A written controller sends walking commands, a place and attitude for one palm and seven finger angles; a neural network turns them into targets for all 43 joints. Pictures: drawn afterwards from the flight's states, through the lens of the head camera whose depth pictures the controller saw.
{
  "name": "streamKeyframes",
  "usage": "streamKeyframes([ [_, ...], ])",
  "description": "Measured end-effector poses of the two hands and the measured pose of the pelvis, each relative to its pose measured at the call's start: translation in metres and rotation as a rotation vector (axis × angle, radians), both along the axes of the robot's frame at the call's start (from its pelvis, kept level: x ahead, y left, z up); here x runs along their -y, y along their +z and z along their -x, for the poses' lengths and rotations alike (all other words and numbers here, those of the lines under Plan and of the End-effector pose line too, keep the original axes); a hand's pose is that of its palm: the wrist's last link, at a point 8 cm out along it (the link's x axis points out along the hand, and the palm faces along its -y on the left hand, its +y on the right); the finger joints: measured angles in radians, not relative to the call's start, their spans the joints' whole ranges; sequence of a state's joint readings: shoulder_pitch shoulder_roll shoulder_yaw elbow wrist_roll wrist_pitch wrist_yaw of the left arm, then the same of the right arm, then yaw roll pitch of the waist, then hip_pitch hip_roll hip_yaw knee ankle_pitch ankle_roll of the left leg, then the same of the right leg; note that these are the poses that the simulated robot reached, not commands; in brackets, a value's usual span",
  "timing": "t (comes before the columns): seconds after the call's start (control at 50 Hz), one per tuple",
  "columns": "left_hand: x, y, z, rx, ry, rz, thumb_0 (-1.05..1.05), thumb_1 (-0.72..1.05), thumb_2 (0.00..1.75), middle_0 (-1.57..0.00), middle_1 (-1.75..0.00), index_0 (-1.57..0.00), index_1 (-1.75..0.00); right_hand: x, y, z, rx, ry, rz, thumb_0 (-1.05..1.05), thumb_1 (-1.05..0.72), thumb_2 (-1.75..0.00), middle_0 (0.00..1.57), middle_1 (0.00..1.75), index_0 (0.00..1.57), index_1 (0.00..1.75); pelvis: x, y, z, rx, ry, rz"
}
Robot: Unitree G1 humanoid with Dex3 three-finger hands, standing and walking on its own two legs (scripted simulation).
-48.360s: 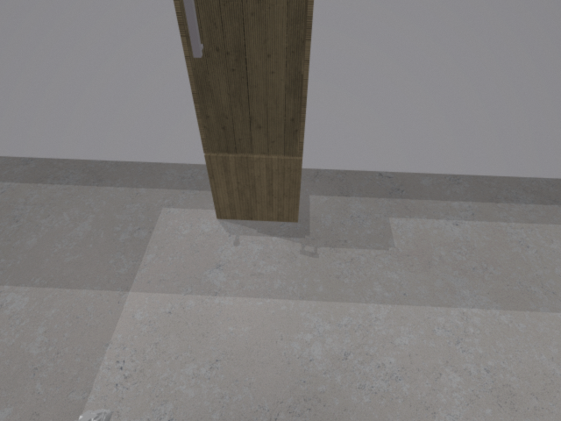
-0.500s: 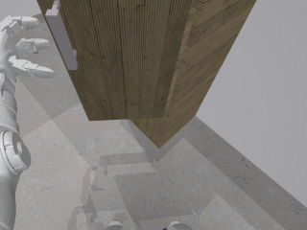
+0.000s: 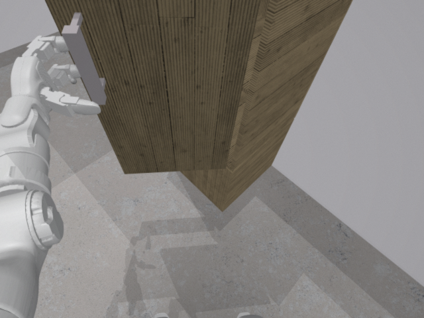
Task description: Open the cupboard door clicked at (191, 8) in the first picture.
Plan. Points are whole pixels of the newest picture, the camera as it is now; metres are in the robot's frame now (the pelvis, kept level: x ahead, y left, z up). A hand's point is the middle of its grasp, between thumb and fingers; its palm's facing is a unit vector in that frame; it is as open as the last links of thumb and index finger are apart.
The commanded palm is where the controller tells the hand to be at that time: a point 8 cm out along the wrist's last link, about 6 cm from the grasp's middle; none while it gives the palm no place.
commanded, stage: slide the fingers in behind the handle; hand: left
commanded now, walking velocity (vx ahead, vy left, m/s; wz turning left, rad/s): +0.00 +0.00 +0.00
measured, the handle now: (89, 62) +0.55 +0.19 +0.15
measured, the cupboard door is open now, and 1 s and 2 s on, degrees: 51 51 52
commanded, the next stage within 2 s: close the thumb around the handle in 0.88 s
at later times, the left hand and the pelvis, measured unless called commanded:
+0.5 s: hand (100, 80) +0.50 +0.17 +0.15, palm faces +0.03 -1.00 +0.01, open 14.0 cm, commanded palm +0.48 +0.21 +0.15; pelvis -0.01 -0.01 +0.00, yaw +1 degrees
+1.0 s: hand (100, 81) +0.50 +0.17 +0.15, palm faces +0.04 -1.00 +0.01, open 14.0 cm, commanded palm +0.49 +0.21 +0.15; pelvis -0.01 -0.01 +0.00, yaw +1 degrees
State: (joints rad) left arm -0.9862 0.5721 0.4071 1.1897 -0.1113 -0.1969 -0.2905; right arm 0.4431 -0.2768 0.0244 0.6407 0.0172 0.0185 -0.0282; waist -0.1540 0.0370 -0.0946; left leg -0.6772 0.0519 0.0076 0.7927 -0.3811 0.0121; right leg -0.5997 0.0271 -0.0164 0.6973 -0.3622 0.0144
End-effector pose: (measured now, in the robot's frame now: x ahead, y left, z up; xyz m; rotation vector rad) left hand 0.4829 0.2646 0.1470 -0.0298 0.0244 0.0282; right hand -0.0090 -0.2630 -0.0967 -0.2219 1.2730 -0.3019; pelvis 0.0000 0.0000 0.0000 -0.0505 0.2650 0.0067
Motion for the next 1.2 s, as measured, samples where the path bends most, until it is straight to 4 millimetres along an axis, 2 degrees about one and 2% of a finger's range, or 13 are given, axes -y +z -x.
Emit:
streamKeyframes([
  [0.24, 0.026, 0.002, 0.003, 0.01, -0.003, -0.011, -0.01, -0.5, 0.3, -0.3, -1.2, -0.3, -1.2, 0.005, -0.002, -0.016, 0.054, 0.023, -0.013, 0.0, -0.91, -0.9, 0.2, 0.3, 0.2, 0.3, 0.004, 0.0, 0.002, 0.015, 0.003, -0.007],
  [0.48, 0.045, 0.004, 0.003, 0.018, -0.003, -0.019, -0.01, -0.5, 0.3, -0.3, -1.2, -0.3, -1.2, 0.009, -0.005, 0.001, 0.022, 0.014, -0.019, 0.0, -0.91, -0.9, 0.2, 0.3, 0.2, 0.3, 0.009, 0.0, 0.007, 0.021, 0.008, -0.012],
  [0.72, 0.046, 0.005, 0.004, 0.01, 0.015, -0.018, -0.01, -0.5, 0.3, -0.29, -1.2, -0.3, -1.2, 0.013, -0.004, 0.014, 0.006, -0.009, -0.018, 0.0, -0.91, -0.9, 0.2, 0.3, 0.2, 0.3, 0.012, 0.001, 0.008, 0.023, 0.0, -0.017],
  [1.04, 0.046, 0.0, 0.0, -0.013, 0.009, -0.02, -0.01, -0.5, 0.3, -0.29, -1.2, -0.3, -1.2, 0.012, -0.003, 0.005, 0.017, 0.009, -0.007, 0.0, -0.91, -0.9, 0.2, 0.3, 0.2, 0.3, 0.009, 0.0, 0.009, 0.016, 0.008, -0.014],
  [1.2, 0.044, -0.001, -0.005, 0.013, 0.008, -0.016, -0.01, -0.29, 0.39, -0.31, -1.22, -0.32, -1.23, 0.008, -0.003, 0.007, 0.012, -0.002, -0.01, 0.0, -0.91, -0.9, 0.2, 0.3, 0.2, 0.3, 0.007, 0.0, 0.005, 0.006, -0.002, -0.013],
])
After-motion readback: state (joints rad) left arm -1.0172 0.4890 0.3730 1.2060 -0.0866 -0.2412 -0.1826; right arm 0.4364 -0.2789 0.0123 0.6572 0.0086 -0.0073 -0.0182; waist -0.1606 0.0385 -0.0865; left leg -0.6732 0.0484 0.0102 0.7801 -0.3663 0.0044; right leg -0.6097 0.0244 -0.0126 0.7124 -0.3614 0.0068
